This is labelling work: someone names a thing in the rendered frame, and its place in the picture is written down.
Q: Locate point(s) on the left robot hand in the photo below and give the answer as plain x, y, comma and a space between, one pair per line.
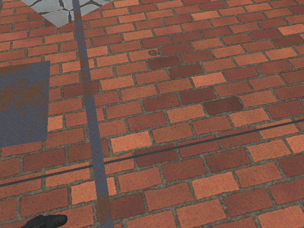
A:
50, 221

